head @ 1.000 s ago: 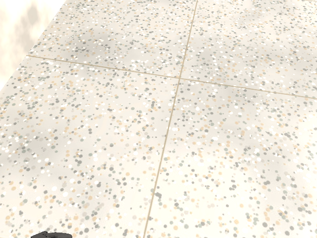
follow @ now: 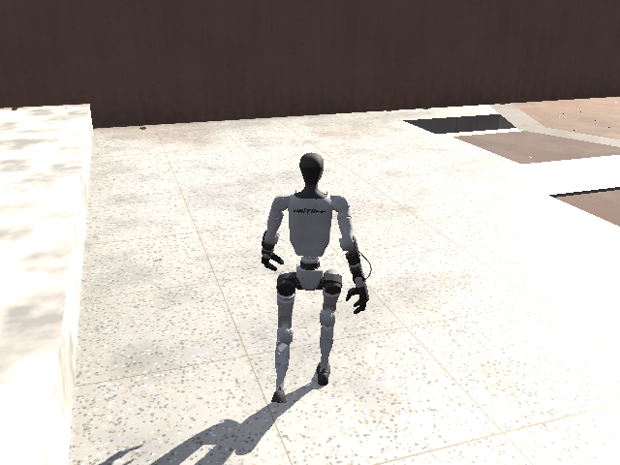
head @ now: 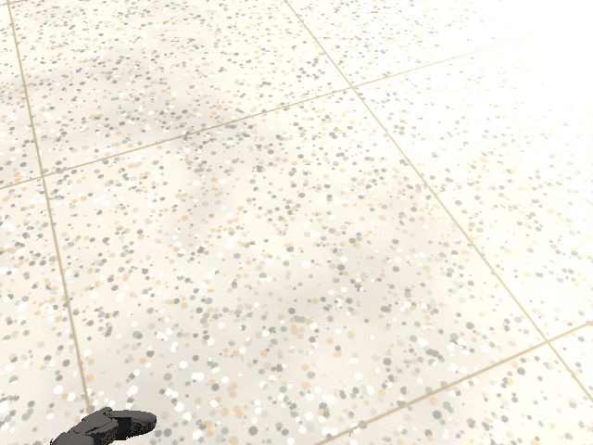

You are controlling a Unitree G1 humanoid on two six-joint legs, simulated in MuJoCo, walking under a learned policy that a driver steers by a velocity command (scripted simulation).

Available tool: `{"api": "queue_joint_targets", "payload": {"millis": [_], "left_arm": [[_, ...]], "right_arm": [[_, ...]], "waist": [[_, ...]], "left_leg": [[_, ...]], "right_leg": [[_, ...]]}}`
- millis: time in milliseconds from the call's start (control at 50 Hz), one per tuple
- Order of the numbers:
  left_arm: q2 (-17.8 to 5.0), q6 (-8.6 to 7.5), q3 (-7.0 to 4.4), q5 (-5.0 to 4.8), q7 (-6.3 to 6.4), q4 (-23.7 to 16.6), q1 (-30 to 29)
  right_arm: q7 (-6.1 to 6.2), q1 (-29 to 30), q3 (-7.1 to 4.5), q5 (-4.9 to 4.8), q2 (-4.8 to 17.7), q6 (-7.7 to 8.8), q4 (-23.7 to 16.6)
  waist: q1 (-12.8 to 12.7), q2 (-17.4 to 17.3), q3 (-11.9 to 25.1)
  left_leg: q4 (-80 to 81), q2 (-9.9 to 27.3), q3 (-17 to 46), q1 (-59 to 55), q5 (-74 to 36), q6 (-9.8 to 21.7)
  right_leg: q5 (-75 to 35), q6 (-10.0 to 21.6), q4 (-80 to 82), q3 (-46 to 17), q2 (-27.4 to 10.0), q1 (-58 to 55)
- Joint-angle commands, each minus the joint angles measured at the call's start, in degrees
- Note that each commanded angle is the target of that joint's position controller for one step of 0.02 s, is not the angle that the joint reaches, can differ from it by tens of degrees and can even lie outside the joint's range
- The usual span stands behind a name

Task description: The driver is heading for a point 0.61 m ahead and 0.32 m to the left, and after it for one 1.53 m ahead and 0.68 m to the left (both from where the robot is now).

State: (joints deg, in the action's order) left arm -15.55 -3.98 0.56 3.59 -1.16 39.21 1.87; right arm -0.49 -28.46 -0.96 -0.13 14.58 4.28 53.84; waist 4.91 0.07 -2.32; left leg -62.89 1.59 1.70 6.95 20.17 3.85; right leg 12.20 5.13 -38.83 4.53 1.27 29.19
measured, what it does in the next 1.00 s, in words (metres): walks ahead, turning left: left foot, then right foot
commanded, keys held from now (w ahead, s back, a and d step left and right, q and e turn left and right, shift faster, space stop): w+q+shift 0.58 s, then q+shift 0.26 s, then shift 0.16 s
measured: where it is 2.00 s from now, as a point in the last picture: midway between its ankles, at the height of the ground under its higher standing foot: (200, 277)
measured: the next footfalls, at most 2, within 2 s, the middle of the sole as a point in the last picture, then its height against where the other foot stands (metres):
left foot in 0.38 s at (251, 402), level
right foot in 0.76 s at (230, 242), level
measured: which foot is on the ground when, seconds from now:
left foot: up 0.00-0.36, down 0.38-0.76, up 0.78-1.00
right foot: down 0.00-0.38, up 0.40-0.74, down 0.76-1.00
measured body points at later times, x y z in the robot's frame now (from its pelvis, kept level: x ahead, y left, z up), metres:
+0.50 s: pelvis +0.48 +0.07 +0.00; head +0.49 +0.06 +0.44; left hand +0.52 +0.34 -0.10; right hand +0.63 -0.19 -0.14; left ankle +0.51 +0.08 -0.71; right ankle +0.42 -0.12 -0.58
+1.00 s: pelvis +0.82 +0.14 +0.02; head +0.85 +0.19 +0.47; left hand +0.70 +0.42 -0.09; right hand +1.16 +0.10 -0.05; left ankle +0.75 +0.24 -0.64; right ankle +0.96 +0.11 -0.71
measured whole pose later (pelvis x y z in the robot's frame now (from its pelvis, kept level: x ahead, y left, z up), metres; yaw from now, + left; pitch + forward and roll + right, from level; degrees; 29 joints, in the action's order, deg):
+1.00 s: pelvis +0.82 +0.14 +0.02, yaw +51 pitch +1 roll -2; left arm -16.2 -3.1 -2.8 0.8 1.0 41.0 8.8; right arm 1.6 -7.7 -4.4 -1.2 20.2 -1.6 34.0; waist -1.3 -0.7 -6.3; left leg -62.8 2.2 1.1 34.8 24.0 -3.8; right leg 6.9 0.6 -24.3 6.1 -1.3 18.3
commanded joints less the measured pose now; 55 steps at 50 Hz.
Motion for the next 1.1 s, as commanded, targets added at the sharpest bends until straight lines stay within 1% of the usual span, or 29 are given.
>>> {"api": "queue_joint_targets", "payload": {"millis": [20, 60, 120, 180, 280, 340, 360, 380, 400, 420, 440, 460, 480, 540, 600, 680, 700, 720, 740, 760, 780, 800, 820, 840, 860, 900, 960, 1020, 1100], "left_arm": [[-8.53, -0.83, -4.22, -0.56, 0.96, 3.24, 15.02], [-5.61, -2.05, -3.52, -1.22, 1.01, 4.87, 14.87], [-3.19, -3.57, -3.03, -3.05, 0.58, 7.59, 16.80], [-2.52, -4.24, -2.82, -2.55, 0.51, 8.69, 16.58], [-7.99, -4.08, -3.29, -2.96, 2.58, 9.87, 20.09], [-13.23, -1.59, -4.82, -2.12, 4.42, 7.66, 15.82], [-13.96, -0.57, -5.18, -1.40, 4.32, 6.34, 12.12], [-11.40, -0.04, -5.03, -1.28, 2.87, 6.87, 10.95], [-2.76, -1.31, -2.52, -0.02, 2.11, 2.78, 12.62], [-3.63, -2.73, -1.80, -1.60, 1.98, -3.13, 14.86], [-6.66, -4.06, -1.66, -0.84, 1.84, -3.02, 11.12], [-8.00, -4.24, -1.96, -0.98, 1.60, -2.38, 9.90], [-7.46, -3.57, -1.75, 0.03, 1.68, -2.32, 9.19], [-5.39, 0.19, -0.88, 1.00, 1.36, -3.49, 7.87], [-2.90, 0.21, 0.30, -0.52, 0.25, -7.71, -1.82], [-2.43, -0.69, 0.51, -1.89, 0.83, -8.83, -3.66], [-3.90, -0.92, -0.01, -1.69, 1.43, -8.58, -1.80], [-6.96, -3.16, -2.71, -4.82, 2.26, -11.40, -5.88], [-9.46, -3.85, -4.00, -5.68, 2.90, -9.81, 1.20], [-10.61, -3.80, -4.64, -4.61, 3.24, -6.56, 14.28], [-12.47, -3.08, -4.44, -3.12, 3.30, -5.09, 22.27], [-13.16, -2.21, -4.59, -0.63, 2.27, -5.72, 21.42], [-13.01, -1.00, -5.71, -1.75, 2.49, -7.12, 13.53], [-6.78, -0.02, -4.53, -2.19, 3.25, -8.31, 8.86], [-4.52, 0.76, -3.56, -2.24, 3.57, -8.26, 5.48], [-5.31, 0.70, -3.75, -2.52, 2.95, -6.13, 2.75], [-8.02, -0.53, -5.31, -2.68, 2.09, -2.47, 3.39], [-9.90, 0.05, -6.04, -4.04, 1.91, -1.18, 1.47], [-11.29, 0.88, -6.22, -5.50, 1.53, 0.80, 2.15]], "right_arm": [[-0.25, 6.03, -1.63, -0.26, 7.56, 0.68, -6.99], [-1.32, 4.20, -1.48, 1.09, 5.08, -1.35, -5.45], [-2.39, 10.53, -1.60, 1.45, 3.00, -3.52, -7.80], [-3.26, 19.31, -0.75, 0.94, 1.88, -3.47, -11.46], [-4.85, 25.36, 0.11, 1.03, 3.26, -2.79, -14.14], [-3.81, 6.41, -2.21, 1.12, 9.60, -3.41, -8.80], [-2.75, -6.66, -3.94, 1.21, 12.53, -3.55, -4.87], [-1.26, -8.48, -5.42, 0.10, 14.37, -3.53, -3.62], [-0.59, -2.44, -6.24, 0.31, 18.50, -4.21, -4.32], [-0.39, 0.30, -7.05, 1.23, 21.86, -4.43, -7.22], [0.12, 2.95, -6.66, 1.36, 17.54, -4.40, -8.74], [0.33, 5.71, -5.77, 1.39, 13.81, -4.14, -8.25], [0.36, 7.16, -5.30, 1.09, 12.74, -3.40, -7.99], [0.48, 9.43, -4.49, 0.53, 11.51, -0.55, -8.75], [0.28, 8.61, -5.15, 0.41, 12.34, 0.35, -8.83], [-0.27, 2.74, -6.28, -0.41, 13.41, -1.26, -7.24], [0.08, 2.78, -6.41, -0.28, 13.41, -1.52, -7.44], [1.40, 2.53, -5.06, -4.31, 7.46, -1.58, -8.73], [1.78, 6.99, -5.24, -3.65, 10.39, -1.69, -9.79], [1.96, 9.98, -4.71, -1.86, 8.40, -1.99, -12.06], [2.15, 7.42, -2.36, 1.64, 0.84, -2.51, -14.43], [1.57, -6.05, -2.62, -1.05, 4.45, -2.33, -15.89], [1.45, -4.44, -3.29, -2.68, 9.00, -3.42, -16.08], [1.88, 3.77, -4.21, -3.05, 11.23, -4.55, -17.03], [2.35, 7.76, -4.68, -2.51, 11.49, -5.71, -17.77], [2.33, 8.97, -4.37, -1.84, 8.62, -6.87, -19.89], [2.22, 12.17, -2.70, -0.86, 3.63, -5.92, -21.77], [1.15, 13.25, -2.52, -0.53, 5.03, -5.48, -21.27], [0.08, 18.17, -3.07, -0.22, 7.43, -6.07, -22.88]], "waist": [[-8.46, 1.31, 5.34], [-4.87, 2.70, 2.08], [-3.69, 3.02, -2.44], [-3.58, 3.67, -4.80], [-2.61, 2.56, -3.61], [8.15, 6.48, 6.94], [13.96, 5.22, 11.43], [13.14, -2.65, 9.12], [3.76, -15.13, 5.34], [1.35, -13.81, 17.01], [1.19, -1.98, 10.53], [-2.24, 4.60, 2.34], [-4.82, 6.61, -0.79], [-8.23, 6.50, -4.21], [-5.07, 3.27, -5.60], [0.04, -1.54, 1.47], [-0.71, -2.80, 3.17], [-1.58, -0.27, 5.28], [-7.80, -0.91, 9.32], [-12.99, -3.47, 18.22], [-12.10, 7.61, 25.68], [-5.61, 20.75, 36.03], [-4.89, 18.41, 33.15], [-6.50, 10.74, 22.19], [-5.59, 4.38, 15.06], [-2.68, 4.17, 5.86], [-3.08, 4.81, 6.20], [-2.87, 5.07, 10.88], [-3.45, 5.44, 9.42]], "left_leg": [[-14.29, 4.03, 2.69, 33.96, -7.02, 1.92], [-11.14, 6.13, 3.07, 28.63, -7.50, 1.07], [-8.66, 7.60, 1.54, 33.89, -10.46, 0.57], [-0.16, 5.53, -3.56, 34.98, -20.17, 0.64], [20.67, -2.32, -13.87, 22.99, -28.87, 4.55], [20.54, -7.85, -13.34, 1.99, -19.98, 7.53], [22.21, -7.17, -8.28, -11.04, -15.09, 10.40], [27.68, -4.57, -2.99, -16.47, -12.28, 13.15], [22.81, 2.23, 13.61, -22.01, -25.95, 17.29], [38.33, 11.53, 39.04, -31.42, -5.58, 27.07], [49.86, 13.25, 46.02, -23.92, 9.33, 24.06], [52.13, 11.83, 41.97, -12.57, 9.80, 20.89], [51.97, 9.50, 37.70, -4.01, 3.58, 19.52], [53.44, 2.01, 25.24, 14.70, -6.91, 17.50], [52.36, -3.62, 17.84, 19.24, -22.93, 14.01], [40.66, -6.02, 16.03, 8.42, -46.81, 6.41], [36.38, -6.48, 17.64, 6.18, -48.24, 4.53], [31.60, -6.06, 24.09, 7.25, -36.38, 1.84], [24.16, -6.73, 22.23, 6.57, -35.53, -0.05], [8.71, -8.57, 18.44, 11.29, -22.45, -2.80], [-8.72, -12.82, 11.98, 23.12, 22.91, -4.74], [-23.43, -10.77, 14.30, 29.43, 23.83, -6.48], [-28.77, -4.12, 10.28, 33.27, 14.93, -8.22], [-26.00, -1.81, 5.64, 36.11, 8.78, -9.01], [-25.66, -0.46, 3.33, 34.65, 5.73, -9.59], [-17.17, 2.03, 3.32, 29.51, 7.17, -8.99], [0.12, 2.39, 1.32, 24.31, 5.65, -7.79], [12.94, 1.72, 0.83, 16.24, -4.98, -6.26], [25.22, 0.05, -0.22, 10.73, -10.12, -3.84]], "right_leg": [[13.29, 5.44, 24.97, -29.68, -20.09, -31.87], [4.68, 3.16, 27.75, -18.73, -16.68, -22.85], [-9.06, -0.20, 30.73, -6.64, -14.28, -22.05], [-21.60, -1.93, 32.72, 4.70, -9.85, -20.51], [-59.38, -5.59, 28.02, 12.12, -10.43, -27.93], [-79.96, -5.99, 2.91, 10.46, -13.64, -29.56], [-73.59, -5.15, -15.54, 8.53, -14.14, -22.78], [-25.22, -4.56, -40.22, 8.71, -5.14, -12.94], [17.56, -6.01, -60.32, 3.97, 2.47, 9.71], [17.34, -6.35, -63.45, -8.64, 1.95, 21.66], [12.12, -5.21, -55.81, -11.01, -1.39, 23.97], [8.17, -5.33, -48.81, -10.57, -3.99, 21.09], [8.49, -6.15, -44.78, -10.47, -5.31, 17.15], [8.52, -9.49, -29.60, -8.46, -8.95, 6.28], [-7.26, -9.79, -10.51, -4.83, -7.74, -0.45], [-18.66, -6.95, 5.28, -2.16, 0.64, -9.07], [-17.81, -6.59, 8.60, -3.68, 2.07, -12.50], [-18.40, -7.43, 15.28, -9.06, 3.21, -18.89], [-24.40, -7.39, 17.79, -7.81, 1.64, -26.09], [-28.27, -4.41, 10.87, -12.45, -6.50, -40.94], [-58.30, -2.44, 1.27, -24.22, -20.58, -54.52], [-57.07, 7.70, 5.21, -45.53, -33.62, -60.75], [-29.05, 11.61, 10.96, -47.92, -32.27, -54.97], [-18.45, 9.00, 14.74, -35.99, -25.85, -44.65], [-17.64, 6.94, 16.47, -28.77, -21.85, -34.45], [-24.48, 6.47, 19.67, -18.44, -17.67, -19.24], [-36.25, 8.18, 22.04, -10.99, -16.80, -15.62], [-36.96, 8.80, 21.19, -7.16, -17.42, -15.93], [-23.92, 6.24, 18.72, -5.94, -17.58, -16.02]]}}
